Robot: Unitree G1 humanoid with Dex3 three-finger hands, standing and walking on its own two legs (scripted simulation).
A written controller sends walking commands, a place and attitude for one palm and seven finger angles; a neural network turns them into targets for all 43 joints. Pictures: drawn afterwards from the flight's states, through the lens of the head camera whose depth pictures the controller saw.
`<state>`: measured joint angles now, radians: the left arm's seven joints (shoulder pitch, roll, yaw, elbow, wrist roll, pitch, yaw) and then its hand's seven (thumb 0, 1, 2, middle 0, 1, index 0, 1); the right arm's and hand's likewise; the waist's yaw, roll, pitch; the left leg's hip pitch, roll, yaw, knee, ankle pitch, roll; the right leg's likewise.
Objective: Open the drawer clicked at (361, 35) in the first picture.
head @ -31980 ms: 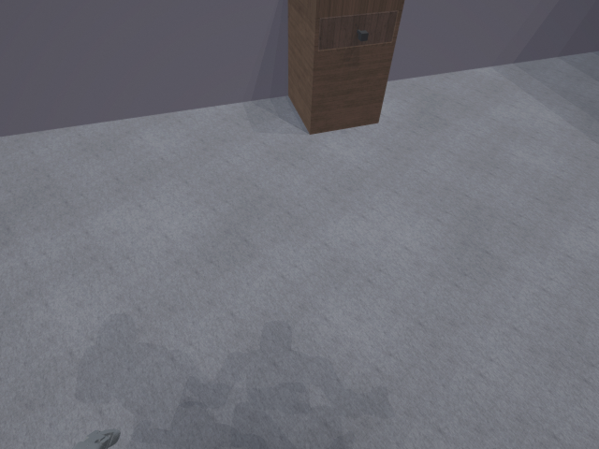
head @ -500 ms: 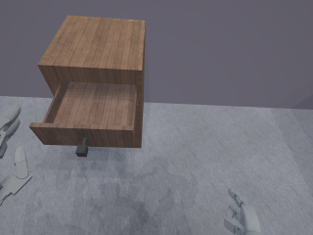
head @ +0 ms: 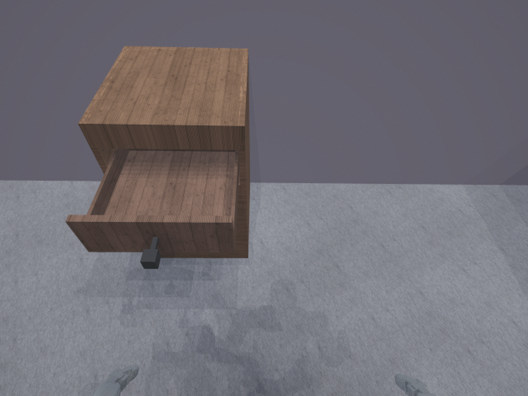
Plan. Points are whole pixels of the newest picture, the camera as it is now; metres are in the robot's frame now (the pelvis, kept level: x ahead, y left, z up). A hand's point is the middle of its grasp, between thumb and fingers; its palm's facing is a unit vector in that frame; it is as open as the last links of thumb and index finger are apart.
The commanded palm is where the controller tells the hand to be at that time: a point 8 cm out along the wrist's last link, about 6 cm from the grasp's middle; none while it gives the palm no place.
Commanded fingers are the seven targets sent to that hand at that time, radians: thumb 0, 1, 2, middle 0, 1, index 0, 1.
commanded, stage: let the arm hang, fingers relaxed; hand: left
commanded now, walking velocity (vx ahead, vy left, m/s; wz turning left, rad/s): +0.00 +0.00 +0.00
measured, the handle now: (152, 252) +0.46 +0.29 -0.22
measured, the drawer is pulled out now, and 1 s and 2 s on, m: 0.25 0.25 0.25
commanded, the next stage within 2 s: look to check the result in 0.88 s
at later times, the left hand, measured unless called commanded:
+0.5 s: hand out of the picture -0.04 +0.17 -0.17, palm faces +0.00 -0.98 -0.18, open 7.4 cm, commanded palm none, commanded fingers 0.00 0.90 0.90 -0.20 -0.30 -0.20 -0.30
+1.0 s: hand out of the picture -0.01 +0.16 -0.17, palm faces +0.01 -0.99 -0.15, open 7.4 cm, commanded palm none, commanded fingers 0.00 0.90 0.90 -0.20 -0.30 -0.20 -0.30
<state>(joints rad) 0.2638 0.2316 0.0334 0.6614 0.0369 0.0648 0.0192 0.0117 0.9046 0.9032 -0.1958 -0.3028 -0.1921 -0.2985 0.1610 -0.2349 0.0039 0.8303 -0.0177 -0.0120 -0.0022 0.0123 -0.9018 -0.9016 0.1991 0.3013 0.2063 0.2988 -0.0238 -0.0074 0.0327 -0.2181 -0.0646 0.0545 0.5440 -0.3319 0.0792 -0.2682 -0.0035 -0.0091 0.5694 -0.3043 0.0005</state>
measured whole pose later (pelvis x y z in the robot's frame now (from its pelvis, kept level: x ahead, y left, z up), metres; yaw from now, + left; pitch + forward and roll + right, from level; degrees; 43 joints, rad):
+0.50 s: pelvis -0.01 +0.01 +0.01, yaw -1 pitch -1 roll -1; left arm 0.33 0.13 0.00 1.15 0.02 0.01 0.04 0.01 0.91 0.90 -0.20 -0.30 -0.20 -0.30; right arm 0.36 -0.10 0.02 1.13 0.00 0.00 -0.04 0.01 -0.90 -0.90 0.20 0.30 0.20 0.30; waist -0.01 0.01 0.07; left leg -0.14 -0.06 0.06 0.41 -0.26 0.09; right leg -0.18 0.00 0.00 0.41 -0.21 0.01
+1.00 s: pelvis +0.00 +0.01 +0.01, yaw -1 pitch -1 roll +0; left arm 0.31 0.11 0.01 1.14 0.02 0.00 0.04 0.01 0.91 0.90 -0.20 -0.30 -0.20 -0.30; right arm 0.36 -0.11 0.01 1.13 -0.01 -0.02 -0.05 0.01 -0.90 -0.90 0.20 0.30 0.20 0.30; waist -0.02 -0.01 0.05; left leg -0.12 -0.06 0.07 0.40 -0.27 0.09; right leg -0.18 0.00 0.01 0.43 -0.23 0.01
